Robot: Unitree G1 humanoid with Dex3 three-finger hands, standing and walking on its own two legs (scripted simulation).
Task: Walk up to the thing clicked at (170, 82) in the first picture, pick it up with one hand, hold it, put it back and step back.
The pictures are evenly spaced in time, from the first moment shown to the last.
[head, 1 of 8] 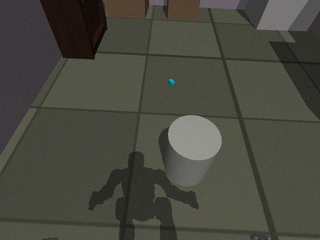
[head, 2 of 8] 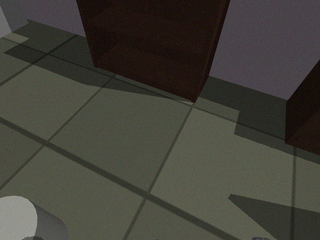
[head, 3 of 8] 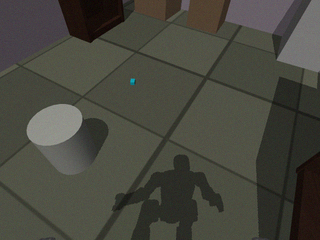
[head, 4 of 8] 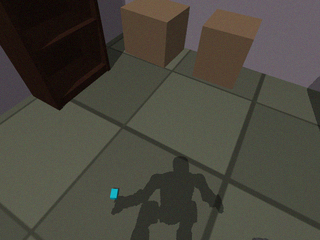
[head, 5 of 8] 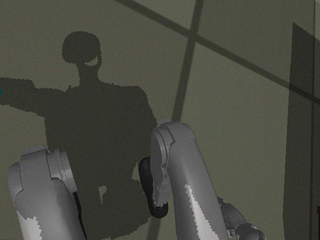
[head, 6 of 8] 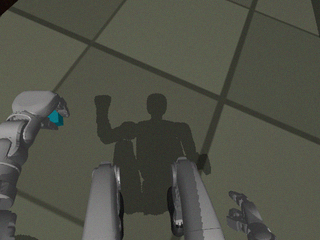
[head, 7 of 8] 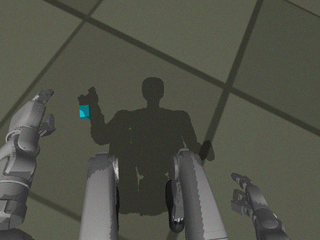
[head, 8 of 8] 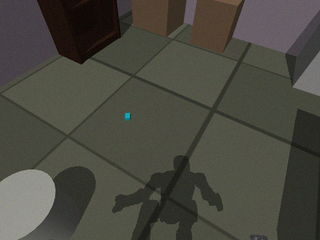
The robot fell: no
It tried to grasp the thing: yes
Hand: left
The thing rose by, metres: 0.69
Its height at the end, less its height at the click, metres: +0.00
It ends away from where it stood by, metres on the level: 0.01
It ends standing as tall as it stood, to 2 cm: yes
